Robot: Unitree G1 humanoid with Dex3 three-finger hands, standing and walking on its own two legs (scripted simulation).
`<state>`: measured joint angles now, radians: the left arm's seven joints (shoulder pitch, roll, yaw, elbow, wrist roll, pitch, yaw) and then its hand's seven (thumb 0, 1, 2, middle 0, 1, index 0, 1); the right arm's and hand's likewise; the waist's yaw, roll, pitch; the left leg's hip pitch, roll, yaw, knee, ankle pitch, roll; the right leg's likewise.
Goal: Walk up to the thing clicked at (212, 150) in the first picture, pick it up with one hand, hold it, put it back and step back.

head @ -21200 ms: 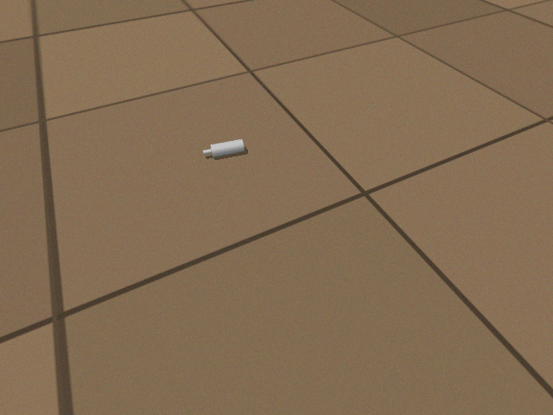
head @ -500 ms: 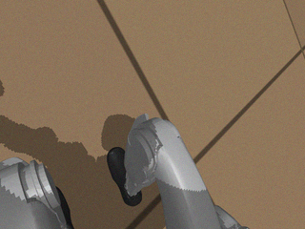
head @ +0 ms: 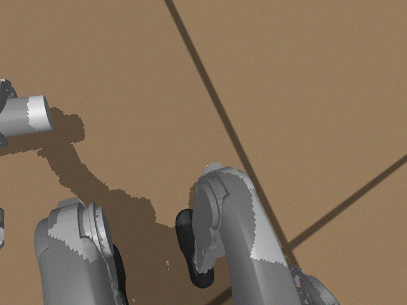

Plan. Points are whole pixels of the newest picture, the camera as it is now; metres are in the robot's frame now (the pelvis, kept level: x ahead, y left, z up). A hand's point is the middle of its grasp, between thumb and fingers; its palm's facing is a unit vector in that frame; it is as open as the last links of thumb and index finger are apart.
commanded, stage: settle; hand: left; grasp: from above
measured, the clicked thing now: out of the picture +0.48 +0.32 -0.21
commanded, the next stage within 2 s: lift in 0.18 s
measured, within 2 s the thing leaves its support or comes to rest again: neither
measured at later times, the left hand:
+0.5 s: hand out of the picture +0.46 +0.29 -0.13, palm faces -0.47 -0.08 -0.88, open 9.9 cm
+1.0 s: hand out of the picture +0.38 +0.31 +0.02, palm faces -0.47 -0.10 -0.87, open 9.9 cm
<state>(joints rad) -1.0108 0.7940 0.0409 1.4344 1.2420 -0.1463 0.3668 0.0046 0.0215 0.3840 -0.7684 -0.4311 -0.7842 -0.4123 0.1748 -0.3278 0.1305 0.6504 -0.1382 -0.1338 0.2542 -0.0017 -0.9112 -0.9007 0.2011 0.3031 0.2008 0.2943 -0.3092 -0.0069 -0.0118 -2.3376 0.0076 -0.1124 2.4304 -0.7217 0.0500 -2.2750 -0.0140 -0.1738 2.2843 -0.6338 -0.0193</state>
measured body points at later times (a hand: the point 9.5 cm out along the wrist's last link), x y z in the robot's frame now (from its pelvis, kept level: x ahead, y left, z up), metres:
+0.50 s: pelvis -0.01 +0.00 +0.03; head +0.23 +0.07 +0.40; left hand +0.48 +0.30 -0.08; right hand +0.03 -0.28 -0.06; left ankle +0.06 +0.11 -0.30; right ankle +0.11 -0.11 -0.30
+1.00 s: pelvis +0.00 +0.00 +0.14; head +0.18 +0.06 +0.55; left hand +0.41 +0.31 +0.07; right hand +0.11 -0.26 +0.03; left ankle +0.06 +0.11 -0.30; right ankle +0.11 -0.11 -0.30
